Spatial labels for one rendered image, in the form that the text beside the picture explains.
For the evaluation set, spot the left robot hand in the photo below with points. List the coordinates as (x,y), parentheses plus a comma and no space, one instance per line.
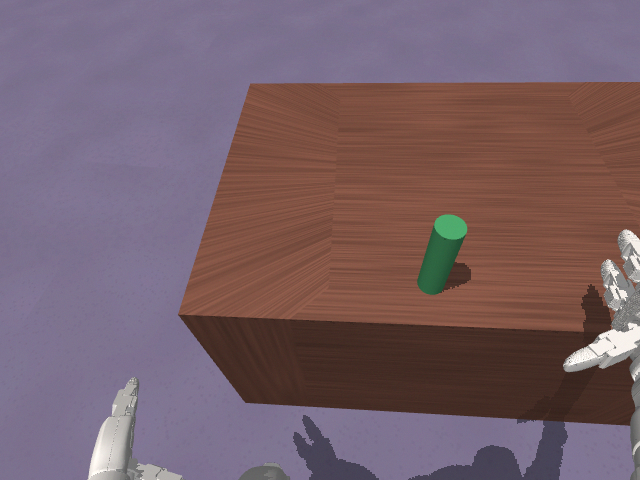
(113,447)

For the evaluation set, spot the can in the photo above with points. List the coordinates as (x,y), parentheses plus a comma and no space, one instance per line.
(445,241)

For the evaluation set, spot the right robot hand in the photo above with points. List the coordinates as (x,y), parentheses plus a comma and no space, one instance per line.
(623,340)

